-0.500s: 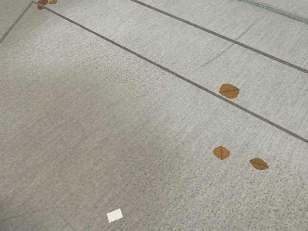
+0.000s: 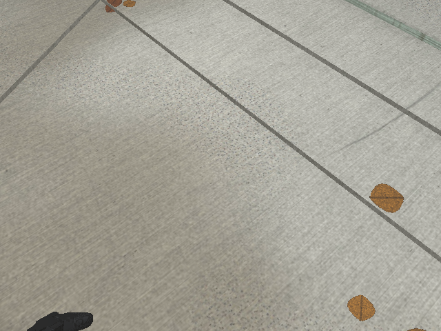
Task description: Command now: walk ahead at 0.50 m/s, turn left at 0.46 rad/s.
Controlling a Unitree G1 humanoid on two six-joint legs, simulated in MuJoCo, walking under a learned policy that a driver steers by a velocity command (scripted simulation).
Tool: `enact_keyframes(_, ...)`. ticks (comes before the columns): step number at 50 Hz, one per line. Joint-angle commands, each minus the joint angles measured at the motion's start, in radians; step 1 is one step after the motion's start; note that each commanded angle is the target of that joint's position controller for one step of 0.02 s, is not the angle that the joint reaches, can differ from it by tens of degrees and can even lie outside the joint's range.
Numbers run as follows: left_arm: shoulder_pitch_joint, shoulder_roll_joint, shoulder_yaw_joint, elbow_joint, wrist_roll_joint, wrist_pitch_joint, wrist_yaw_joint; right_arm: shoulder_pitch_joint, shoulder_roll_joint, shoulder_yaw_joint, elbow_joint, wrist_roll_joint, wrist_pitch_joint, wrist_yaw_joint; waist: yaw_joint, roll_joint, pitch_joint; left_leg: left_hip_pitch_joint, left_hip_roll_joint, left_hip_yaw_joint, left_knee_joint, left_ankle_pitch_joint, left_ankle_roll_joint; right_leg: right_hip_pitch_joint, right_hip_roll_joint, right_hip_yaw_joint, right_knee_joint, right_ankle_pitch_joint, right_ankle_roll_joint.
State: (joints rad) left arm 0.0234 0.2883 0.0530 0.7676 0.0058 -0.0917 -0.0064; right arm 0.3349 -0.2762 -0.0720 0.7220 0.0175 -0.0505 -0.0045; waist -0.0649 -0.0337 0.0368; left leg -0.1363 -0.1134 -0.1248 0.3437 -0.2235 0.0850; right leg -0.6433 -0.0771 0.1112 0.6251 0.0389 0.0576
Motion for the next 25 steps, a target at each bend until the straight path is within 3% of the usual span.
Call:
enact_keyframes(1, -0.085, 0.074, 0.011, -0.081, -0.010, -0.022, -0.012, 0.022, -0.153, -0.042, -0.037, 0.005, -0.012, -0.008, -0.009, 0.126, -0.028, -0.071, 0.237, -0.169, -0.077, 0.107, 0.128, 0.139, 0.044, -0.041, -0.084, 0.080, -0.009)
enact_keyframes(5, -0.045, 0.114, 0.024, -0.081, -0.009, -0.042, -0.024, 0.036, -0.148, -0.040, -0.013, -0.003, -0.003, -0.013, 0.020, 0.166, -0.028, 0.044, 0.289, -0.241, 0.027, 0.192, 0.109, 0.192, 0.053, -0.057, -0.147, -0.076, -0.068)
enact_keyframes(6, 0.027, 0.128, 0.034, -0.060, -0.005, -0.046, -0.021, 0.028, -0.137, -0.036, -0.015, -0.004, 0.001, -0.012, 0.059, 0.168, -0.055, 0.049, 0.260, -0.230, 0.092, 0.290, 0.092, 0.289, 0.071, -0.083, -0.186, -0.091, -0.094)
enact_keyframes(7, 0.144, 0.163, 0.049, -0.036, 0.006, -0.051, -0.016, 0.022, -0.101, -0.021, -0.023, -0.009, 0.000, -0.009, 0.113, 0.141, -0.151, 0.011, 0.206, -0.184, 0.258, 0.345, 0.062, 0.475, 0.016, -0.037, -0.171, -0.080, -0.141)
enact_keyframes(8, 0.293, 0.235, 0.066, -0.019, 0.015, -0.051, -0.013, 0.090, -0.054, -0.001, -0.035, -0.022, -0.005, -0.009, 0.135, -0.023, -0.304, -0.195, 0.112, -0.100, 0.559, 0.113, 0.010, 0.789, -0.167, 0.190, -0.135, -0.074, -0.239)
enact_keyframes(9, 0.386, 0.263, 0.081, 0.037, 0.000, -0.034, -0.025, 0.193, -0.030, 0.008, -0.033, 0.012, -0.017, -0.009, 0.111, -0.313, -0.360, -0.516, 0.007, -0.023, 0.833, -0.354, -0.052, 0.992, -0.314, 0.623, -0.296, -0.388, -0.370)
enact_keyframes(10, 0.365, 0.169, 0.056, 0.026, -0.027, -0.032, -0.030, 0.116, -0.129, -0.009, -0.025, 0.024, -0.020, -0.012, 0.146, -0.164, -0.245, -0.636, 0.064, -0.081, 0.931, -0.330, -0.048, 0.928, -0.297, 0.648, -0.353, -0.615, -0.336)
enact_keyframes(11, 0.299, 0.126, 0.042, 0.013, -0.023, -0.025, -0.026, 0.000, -0.158, -0.017, -0.048, 0.018, -0.020, -0.012, 0.152, -0.079, -0.127, -0.665, 0.104, -0.051, 0.935, -0.238, -0.043, 0.806, -0.262, 0.506, -0.365, -0.579, -0.294)
enact_keyframes(12, 0.244, 0.109, 0.031, 0.001, -0.010, -0.019, -0.024, -0.054, -0.145, -0.014, -0.060, 0.002, -0.021, -0.012, 0.130, -0.024, -0.065, -0.637, 0.145, -0.012, 0.898, -0.168, -0.045, 0.688, -0.220, 0.398, -0.383, -0.465, -0.279)
enact_keyframes(13, 0.212, 0.091, 0.024, 0.001, -0.002, -0.015, -0.023, -0.075, -0.129, -0.015, -0.068, -0.010, -0.024, -0.008, 0.107, -0.021, -0.032, -0.607, 0.179, 0.001, 0.836, -0.115, -0.048, 0.608, -0.186, 0.330, -0.406, -0.378, -0.276)
enact_keyframes(14, 0.201, 0.079, 0.017, 0.002, 0.006, -0.016, -0.020, -0.064, -0.111, -0.014, -0.067, -0.011, -0.024, -0.004, 0.085, -0.047, -0.034, -0.553, 0.203, 0.010, 0.796, -0.081, -0.050, 0.560, -0.155, 0.274, -0.425, -0.306, -0.267)
enact_keyframes(16, 0.215, 0.081, 0.016, 0.016, -0.002, -0.021, -0.017, -0.049, -0.078, -0.007, -0.061, -0.008, -0.022, -0.002, 0.075, -0.068, -0.044, -0.523, 0.214, 0.038, 0.736, -0.060, -0.061, 0.529, -0.132, 0.199, -0.453, -0.197, -0.277)
enact_keyframes(20, 0.258, 0.133, 0.028, 0.044, -0.014, -0.016, -0.006, -0.159, -0.048, 0.008, -0.096, -0.015, -0.024, -0.002, 0.099, -0.037, -0.023, -0.557, 0.228, 0.067, 0.516, 0.094, -0.090, 0.534, -0.127, 0.096, -0.493, -0.050, -0.286)
enact_keyframes(25, 0.353, 0.142, 0.025, 0.087, -0.029, 0.002, -0.001, -0.319, -0.030, 0.018, -0.132, -0.005, -0.037, 0.017, 0.154, -0.029, 0.010, -0.465, 0.183, 0.103, 0.267, 0.277, -0.100, 0.532, -0.101, 0.022, -0.475, -0.002, -0.256)
